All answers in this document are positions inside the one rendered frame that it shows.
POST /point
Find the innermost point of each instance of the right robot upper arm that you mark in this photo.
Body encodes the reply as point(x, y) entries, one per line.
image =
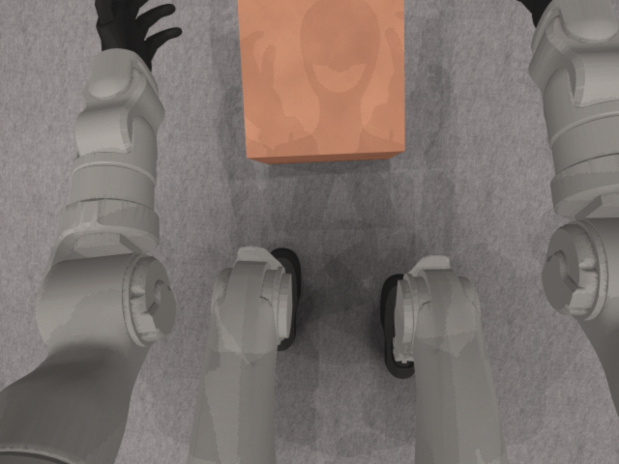
point(581, 278)

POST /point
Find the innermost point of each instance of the robot right hand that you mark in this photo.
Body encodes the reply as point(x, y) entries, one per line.
point(536, 8)

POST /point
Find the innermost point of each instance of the right robot forearm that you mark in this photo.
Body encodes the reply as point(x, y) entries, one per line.
point(576, 66)

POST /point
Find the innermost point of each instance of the robot left foot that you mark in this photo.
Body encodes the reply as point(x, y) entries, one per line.
point(290, 262)

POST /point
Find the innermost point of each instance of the left robot forearm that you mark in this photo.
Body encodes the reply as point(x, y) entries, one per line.
point(114, 169)

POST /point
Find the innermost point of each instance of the right robot shin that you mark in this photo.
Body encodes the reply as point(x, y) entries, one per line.
point(401, 352)

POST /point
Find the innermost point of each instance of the robot left hand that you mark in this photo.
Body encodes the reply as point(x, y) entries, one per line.
point(118, 27)

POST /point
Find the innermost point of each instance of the carton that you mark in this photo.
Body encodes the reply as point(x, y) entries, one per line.
point(323, 80)

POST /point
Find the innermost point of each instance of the left robot upper arm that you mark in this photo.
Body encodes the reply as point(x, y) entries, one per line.
point(99, 317)

